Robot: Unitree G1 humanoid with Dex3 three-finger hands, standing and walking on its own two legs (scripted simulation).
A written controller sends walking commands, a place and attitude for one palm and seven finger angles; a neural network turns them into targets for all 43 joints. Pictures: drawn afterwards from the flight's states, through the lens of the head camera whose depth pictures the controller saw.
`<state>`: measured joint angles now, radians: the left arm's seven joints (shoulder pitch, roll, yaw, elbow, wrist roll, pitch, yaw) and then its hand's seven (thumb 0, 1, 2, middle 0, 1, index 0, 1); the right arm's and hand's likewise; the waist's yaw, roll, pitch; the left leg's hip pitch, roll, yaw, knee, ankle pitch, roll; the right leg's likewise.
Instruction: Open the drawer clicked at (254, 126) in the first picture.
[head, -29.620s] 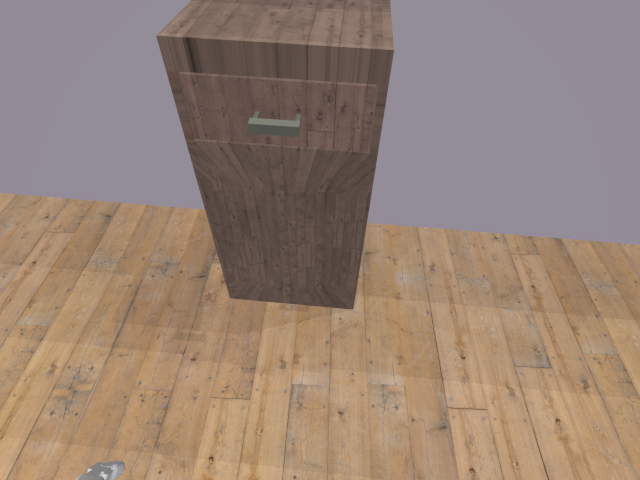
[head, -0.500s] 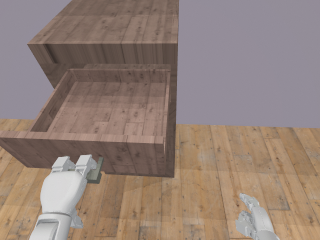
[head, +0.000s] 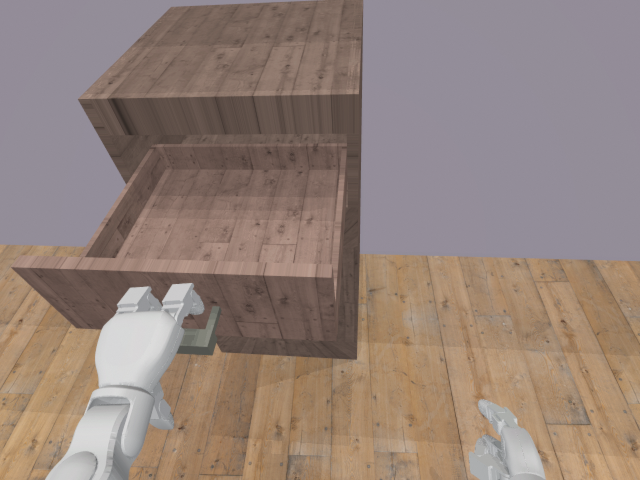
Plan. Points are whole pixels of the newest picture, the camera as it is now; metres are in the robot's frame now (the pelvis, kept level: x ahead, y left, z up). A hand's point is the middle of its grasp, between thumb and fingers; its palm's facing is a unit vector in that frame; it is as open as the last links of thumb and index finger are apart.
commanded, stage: lift the hand off the handle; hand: left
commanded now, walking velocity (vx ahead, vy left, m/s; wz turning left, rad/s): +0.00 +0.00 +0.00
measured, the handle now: (177, 326) +0.29 +0.24 +0.03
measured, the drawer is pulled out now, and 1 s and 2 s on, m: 0.30 0.30 0.30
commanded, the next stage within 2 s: draw the hand back to the body in 1.04 s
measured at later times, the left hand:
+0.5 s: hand (134, 327) +0.24 +0.24 +0.10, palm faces +0.07 -0.07 -1.00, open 13.5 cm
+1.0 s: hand (117, 280) +0.25 +0.23 +0.18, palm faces +0.17 -0.06 -0.98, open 13.8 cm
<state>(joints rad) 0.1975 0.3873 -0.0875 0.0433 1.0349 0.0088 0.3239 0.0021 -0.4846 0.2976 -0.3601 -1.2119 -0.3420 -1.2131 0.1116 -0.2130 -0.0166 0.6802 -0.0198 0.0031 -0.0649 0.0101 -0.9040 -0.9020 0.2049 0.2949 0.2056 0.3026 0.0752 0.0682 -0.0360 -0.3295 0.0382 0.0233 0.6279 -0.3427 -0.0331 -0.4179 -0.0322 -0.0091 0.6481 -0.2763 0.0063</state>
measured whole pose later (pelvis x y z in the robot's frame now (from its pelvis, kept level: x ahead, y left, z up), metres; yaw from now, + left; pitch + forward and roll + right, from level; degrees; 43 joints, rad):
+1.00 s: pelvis +0.02 +0.01 +0.02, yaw +1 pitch -3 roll +0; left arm 0.15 0.53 -0.03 -0.41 0.86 0.14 -0.04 0.00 -0.49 0.30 -0.32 -1.20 -0.32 -1.20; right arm 0.05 -0.26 0.04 0.64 0.01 0.08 0.01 0.01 -0.91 -0.90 0.20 0.29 0.20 0.30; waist 0.12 0.13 0.00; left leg -0.09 0.03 0.01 0.39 -0.26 -0.02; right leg -0.16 -0.04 -0.03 0.42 -0.21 0.02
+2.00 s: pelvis +0.02 +0.01 +0.02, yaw +1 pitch -5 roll -1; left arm 0.36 0.30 0.27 -0.50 -0.01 -0.11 0.12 0.00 -0.31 0.38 -0.30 -1.08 -0.30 -1.08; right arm 0.17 -0.19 0.05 0.63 -0.02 -0.16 -0.08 0.01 -0.90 -0.90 0.21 0.30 0.21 0.30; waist 0.08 0.03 0.06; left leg -0.06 0.04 0.00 0.44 -0.29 -0.03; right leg -0.11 -0.02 -0.04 0.41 -0.21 0.02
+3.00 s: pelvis +0.01 +0.01 +0.01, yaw +2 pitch +0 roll -2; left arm 0.53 0.34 0.37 -0.55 -0.03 -0.15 0.12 0.02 0.89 0.89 -0.21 -0.31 -0.21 -0.30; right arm 0.18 -0.23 0.01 0.58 -0.02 -0.10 -0.08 0.01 -0.90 -0.90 0.21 0.30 0.21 0.30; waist 0.02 0.06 0.01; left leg -0.21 0.05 -0.02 0.51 -0.30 -0.03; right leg -0.23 -0.01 -0.06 0.43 -0.20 0.01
